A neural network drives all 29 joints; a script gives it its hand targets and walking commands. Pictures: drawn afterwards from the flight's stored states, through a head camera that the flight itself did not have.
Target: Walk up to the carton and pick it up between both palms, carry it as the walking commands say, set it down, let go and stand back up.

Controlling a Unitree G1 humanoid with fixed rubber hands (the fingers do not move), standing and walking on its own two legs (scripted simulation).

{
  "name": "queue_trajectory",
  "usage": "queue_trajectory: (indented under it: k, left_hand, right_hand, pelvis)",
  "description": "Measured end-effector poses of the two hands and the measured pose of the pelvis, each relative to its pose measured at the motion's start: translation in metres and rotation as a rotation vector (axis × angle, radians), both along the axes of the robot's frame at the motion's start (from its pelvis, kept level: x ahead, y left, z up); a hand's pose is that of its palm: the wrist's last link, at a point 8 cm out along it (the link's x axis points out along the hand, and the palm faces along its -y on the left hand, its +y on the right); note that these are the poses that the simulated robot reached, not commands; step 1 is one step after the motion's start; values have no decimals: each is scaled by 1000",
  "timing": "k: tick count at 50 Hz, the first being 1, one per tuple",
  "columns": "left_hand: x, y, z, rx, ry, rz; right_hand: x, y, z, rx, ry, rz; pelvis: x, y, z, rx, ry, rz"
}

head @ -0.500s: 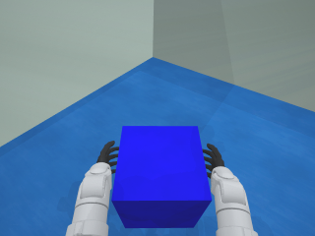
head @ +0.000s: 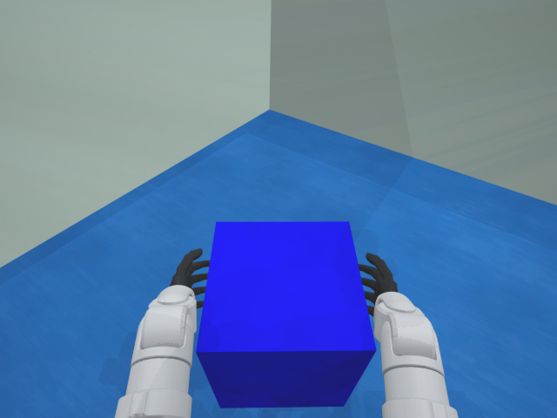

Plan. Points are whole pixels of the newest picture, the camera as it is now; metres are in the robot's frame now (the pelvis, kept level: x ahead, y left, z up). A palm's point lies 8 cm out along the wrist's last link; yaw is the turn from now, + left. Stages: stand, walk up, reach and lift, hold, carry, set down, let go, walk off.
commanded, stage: reach and lift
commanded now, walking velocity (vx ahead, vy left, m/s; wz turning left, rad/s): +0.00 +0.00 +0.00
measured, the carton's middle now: (282, 318) +0.30 +0.00 -0.02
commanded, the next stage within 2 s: hold in 0.52 s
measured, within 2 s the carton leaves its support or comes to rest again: neither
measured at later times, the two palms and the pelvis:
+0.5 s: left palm (185, 298) +0.29 +0.15 +0.05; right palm (388, 303) +0.29 -0.15 +0.05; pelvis +0.01 +0.00 +0.00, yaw +0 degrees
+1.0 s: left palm (183, 303) +0.28 +0.15 +0.05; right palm (388, 309) +0.28 -0.15 +0.05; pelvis +0.00 +0.00 +0.00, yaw +0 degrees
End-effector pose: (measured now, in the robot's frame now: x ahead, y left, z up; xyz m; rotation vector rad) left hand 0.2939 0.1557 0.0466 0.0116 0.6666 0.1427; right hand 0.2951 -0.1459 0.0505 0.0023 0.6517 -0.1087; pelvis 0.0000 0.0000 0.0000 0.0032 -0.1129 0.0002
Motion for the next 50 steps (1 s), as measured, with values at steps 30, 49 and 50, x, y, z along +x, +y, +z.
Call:
queue_trajectory:
  k: [30,49,50]
  left_hand:
    - [-5,-5,0,17,4,-10]
    - [-12,-4,0,13,5,-8]
    - [-12,-4,0,12,5,-8]
  right_hand:
    - [-5,-5,0,-21,3,17]
    - [-11,-4,-1,-18,5,13]
    - [-12,-4,-1,-18,5,13]
  pelvis:
    - [7,-4,2,1,0,4]
    - [1,-2,1,0,-11,6]
    - [1,-2,1,0,-12,5]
